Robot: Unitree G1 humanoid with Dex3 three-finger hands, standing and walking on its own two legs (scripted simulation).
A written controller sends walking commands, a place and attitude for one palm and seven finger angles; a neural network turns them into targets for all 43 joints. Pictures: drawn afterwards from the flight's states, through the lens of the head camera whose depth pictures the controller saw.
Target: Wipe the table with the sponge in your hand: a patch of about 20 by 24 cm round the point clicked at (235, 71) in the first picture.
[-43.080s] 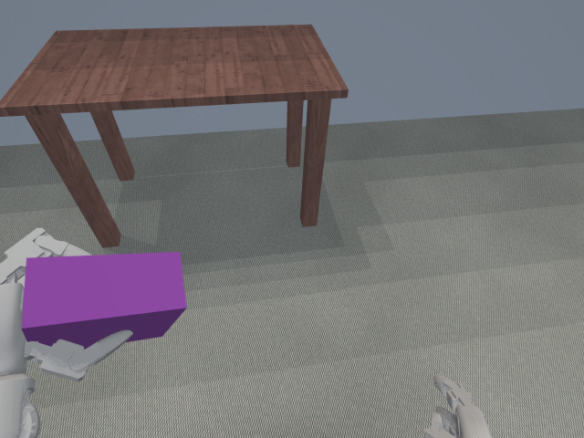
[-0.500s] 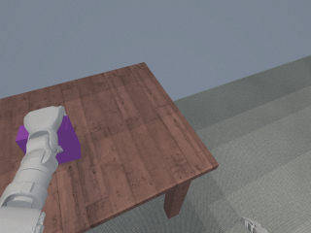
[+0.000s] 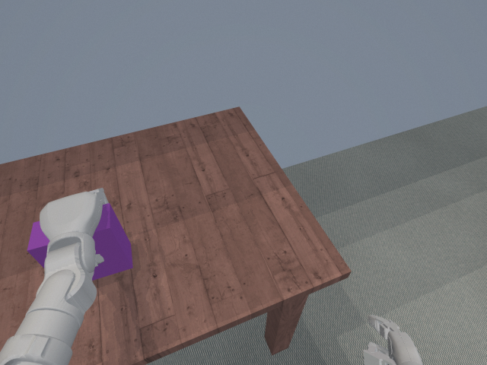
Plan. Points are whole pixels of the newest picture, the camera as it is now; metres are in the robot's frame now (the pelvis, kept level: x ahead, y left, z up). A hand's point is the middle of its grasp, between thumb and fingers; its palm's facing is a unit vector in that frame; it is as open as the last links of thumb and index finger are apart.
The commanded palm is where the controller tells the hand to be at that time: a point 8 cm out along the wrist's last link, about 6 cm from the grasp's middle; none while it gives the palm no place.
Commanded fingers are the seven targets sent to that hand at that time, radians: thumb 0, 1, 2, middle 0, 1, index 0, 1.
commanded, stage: wipe back along the first lane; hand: left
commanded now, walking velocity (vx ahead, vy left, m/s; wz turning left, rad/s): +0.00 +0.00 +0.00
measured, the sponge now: (91, 253) +0.30 +0.33 -0.02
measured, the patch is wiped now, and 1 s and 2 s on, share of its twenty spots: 0.95 0.95 0.95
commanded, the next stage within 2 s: lift the sponge slowly off the table in 1.30 s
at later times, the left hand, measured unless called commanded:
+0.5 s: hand (90, 258) +0.26 +0.29 +0.03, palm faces -0.04 -0.05 -1.00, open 10.1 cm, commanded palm +0.22 +0.28 +0.07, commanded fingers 0.00 0.10 1.30 -1.20 -1.60 -1.20 -1.60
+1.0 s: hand (91, 279) +0.23 +0.27 +0.03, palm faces -0.01 -0.08 -1.00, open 10.0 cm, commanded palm +0.18 +0.26 +0.07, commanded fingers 0.00 0.10 1.30 -1.20 -1.60 -1.20 -1.60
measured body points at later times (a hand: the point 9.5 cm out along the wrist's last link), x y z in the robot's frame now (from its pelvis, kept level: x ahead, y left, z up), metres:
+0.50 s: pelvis -0.01 -0.02 +0.00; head -0.01 -0.04 +0.45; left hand +0.26 +0.29 +0.09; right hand +0.18 -0.26 -0.10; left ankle -0.01 +0.08 -0.73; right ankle -0.04 -0.13 -0.73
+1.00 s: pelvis +0.00 -0.01 +0.00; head -0.01 -0.04 +0.45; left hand +0.23 +0.27 +0.09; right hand +0.23 -0.24 -0.08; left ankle -0.01 +0.08 -0.73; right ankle -0.04 -0.13 -0.73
